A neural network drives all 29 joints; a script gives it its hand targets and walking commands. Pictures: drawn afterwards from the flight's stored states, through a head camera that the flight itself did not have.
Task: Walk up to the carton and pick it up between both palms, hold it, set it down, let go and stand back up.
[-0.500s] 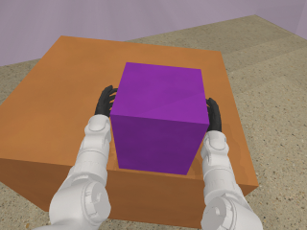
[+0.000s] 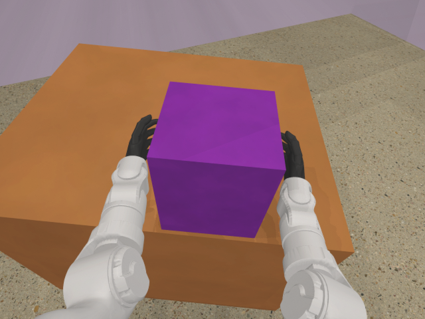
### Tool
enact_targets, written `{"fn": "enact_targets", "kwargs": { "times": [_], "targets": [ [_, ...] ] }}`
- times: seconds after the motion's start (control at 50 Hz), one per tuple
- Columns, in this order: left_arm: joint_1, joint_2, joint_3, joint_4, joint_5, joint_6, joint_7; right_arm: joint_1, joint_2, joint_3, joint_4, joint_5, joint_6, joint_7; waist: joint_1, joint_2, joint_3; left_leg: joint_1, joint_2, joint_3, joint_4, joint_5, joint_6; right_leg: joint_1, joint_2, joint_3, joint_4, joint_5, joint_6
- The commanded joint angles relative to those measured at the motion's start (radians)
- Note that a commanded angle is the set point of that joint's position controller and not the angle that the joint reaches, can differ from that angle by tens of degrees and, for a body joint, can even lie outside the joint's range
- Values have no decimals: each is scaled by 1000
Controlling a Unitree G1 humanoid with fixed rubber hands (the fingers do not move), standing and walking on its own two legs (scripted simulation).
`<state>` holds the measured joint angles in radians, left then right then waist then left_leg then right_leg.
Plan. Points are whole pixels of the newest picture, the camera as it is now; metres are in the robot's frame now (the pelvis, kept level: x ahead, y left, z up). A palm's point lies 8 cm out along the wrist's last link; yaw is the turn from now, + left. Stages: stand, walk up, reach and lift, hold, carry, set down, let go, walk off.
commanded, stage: set down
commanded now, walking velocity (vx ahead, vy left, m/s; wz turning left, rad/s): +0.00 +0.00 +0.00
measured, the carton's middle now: (214, 164) +0.43 +0.01 +0.04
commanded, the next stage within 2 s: none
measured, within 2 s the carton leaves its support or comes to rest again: neither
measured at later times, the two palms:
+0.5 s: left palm (142, 156) +0.43 +0.16 +0.06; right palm (290, 175) +0.41 -0.15 +0.05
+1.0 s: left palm (125, 137) +0.44 +0.18 +0.10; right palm (325, 150) +0.43 -0.21 +0.10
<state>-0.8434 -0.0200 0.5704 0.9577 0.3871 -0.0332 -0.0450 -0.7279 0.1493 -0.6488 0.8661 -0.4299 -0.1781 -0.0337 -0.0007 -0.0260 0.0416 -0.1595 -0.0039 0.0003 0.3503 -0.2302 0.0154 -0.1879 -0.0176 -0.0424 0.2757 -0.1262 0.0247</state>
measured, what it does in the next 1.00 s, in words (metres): stands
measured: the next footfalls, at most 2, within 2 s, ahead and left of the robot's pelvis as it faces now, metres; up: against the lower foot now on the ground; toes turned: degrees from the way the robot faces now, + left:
none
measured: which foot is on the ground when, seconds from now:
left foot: down 0.00-1.00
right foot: down 0.00-1.00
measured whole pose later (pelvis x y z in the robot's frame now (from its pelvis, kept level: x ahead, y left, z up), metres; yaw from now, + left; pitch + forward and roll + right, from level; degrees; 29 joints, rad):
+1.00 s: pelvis -0.02 -0.02 -0.02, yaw +0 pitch +18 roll -1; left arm -1.11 0.34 -0.14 1.40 -0.38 -0.14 0.01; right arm -1.02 -0.26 0.04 1.23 0.36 -0.06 -0.08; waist -0.02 -0.01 -0.23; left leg -0.64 0.03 -0.01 0.59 -0.27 -0.02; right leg -0.67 0.01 -0.06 0.51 -0.17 -0.01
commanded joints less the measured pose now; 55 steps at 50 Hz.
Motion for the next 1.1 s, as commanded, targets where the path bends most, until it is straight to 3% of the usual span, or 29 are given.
{"fn": "enact_targets", "kwargs": {
  "times": [0.0, 0.02, 0.08, 0.1, 0.12, 0.16, 0.22, 0.28, 0.32, 0.34, 0.4, 0.46, 0.56, 0.64, 0.76, 0.82, 0.9, 1.0, 1.08],
  "targets": [
    [-529, -55, -188, -38, -47, -30, -32, -483, 45, 215, -27, 34, -6, 54, -21, 58, -490, -55, -15, 139, -28, 358, -74, 304, 38, -54, 62, 276, 24],
    [-510, -42, -200, -44, -59, -52, -10, -469, 58, 230, -12, 51, -11, 42, -23, 56, -511, -46, -13, 130, -11, 395, -72, 287, 40, -44, 67, 296, 25],
    [-581, 24, -224, -32, -95, -87, 49, -502, -5, 223, 39, 94, -8, 13, -11, 92, -557, -86, 4, 113, -4, 333, -82, 215, 40, -45, 63, 197, 8],
    [-596, 169, -238, -7, -132, -90, 81, -502, -171, 219, 55, 139, -3, -5, -8, 107, -616, -72, 6, 113, 13, 358, -96, 181, 47, -37, 74, 215, -4],
    [-667, -66, -246, -27, -137, -86, 75, -596, 85, 181, 71, 106, 2, 6, -19, 72, -437, -92, 8, 102, -22, 226, -70, 92, 30, -61, 46, 69, -11],
    [-628, -151, -189, 47, -47, -85, 31, -583, 178, 126, -7, -47, -2, 64, -4, 73, -530, -76, 12, 117, -43, 194, -73, 116, 15, -67, 25, 59, -15],
    [-576, -306, -137, 63, 42, -86, -23, -562, 286, 104, -47, -143, -7, 128, 4, 80, -600, 52, 9, 110, 8, 391, -111, 157, 39, -80, 12, 152, -4],
    [-537, -235, -112, 36, 63, -87, -16, -511, 205, 89, -31, -159, -18, 124, 7, 77, -597, 95, 16, 106, 41, 530, -121, 137, 58, -84, 19, 178, 2],
    [-513, -48, -105, 5, 34, -88, 28, -459, 13, 77, 4, -104, -29, 84, 9, 74, -573, 83, 20, 109, 52, 570, -120, 122, 63, -74, 32, 177, 2],
    [-513, 59, -121, -12, -5, -85, 60, -453, -97, 85, 24, -39, -37, 51, 12, 73, -568, 57, 21, 110, 58, 571, -115, 112, 67, -64, 44, 178, -2],
    [-601, 190, -323, 58, -248, -98, 137, -570, -191, 278, 91, 213, -41, -28, 5, 78, -656, -118, 25, 99, 96, 499, -103, 119, 71, -22, 100, 271, -32],
    [-681, 284, -410, 162, -393, -161, 160, -645, -264, 377, 114, 337, -42, -63, 1, 74, -834, -235, 15, 91, 141, 449, -104, 169, 49, 2, 181, 395, -30],
    [-720, 416, -514, 316, -546, -260, 143, -694, -391, 479, 152, 492, -64, -91, -4, 61, -1021, -266, 13, 68, 224, 556, -122, 174, 37, 6, 267, 554, -15],
    [-724, 451, -577, 400, -620, -283, 114, -714, -475, 553, 242, 599, -79, -89, -12, 71, -996, -249, 16, 53, 247, 586, -133, 92, 45, -9, 288, 538, -17],
    [-804, 446, -679, 322, -739, -264, 83, -794, -544, 651, 223, 750, -49, -64, -22, 113, -1007, -184, 13, 37, 277, 591, -142, -51, 64, -27, 288, 454, -26],
    [-833, 432, -715, 247, -780, -223, 68, -831, -534, 684, 178, 796, -2, -44, -24, 107, -1026, -172, 7, 30, 278, 564, -128, -67, 63, -22, 280, 440, -25],
    [-849, 484, -705, 238, -781, -175, 52, -850, -540, 684, 161, 802, 55, -38, -23, 68, -1002, -257, -7, 31, 240, 441, -94, -11, 39, 1, 275, 399, -18],
    [-884, 562, -672, 262, -761, -115, 61, -891, -553, 649, 142, 771, 116, -63, -19, 37, -966, -379, -19, 46, 169, 287, -67, 99, 19, 27, 271, 346, -14],
    [-922, 583, -665, 270, -758, -60, 71, -929, -544, 614, 109, 734, 173, -93, -20, 43, -954, -396, -22, 55, 126, 235, -67, 142, 19, 30, 253, 321, -19]
  ]
}}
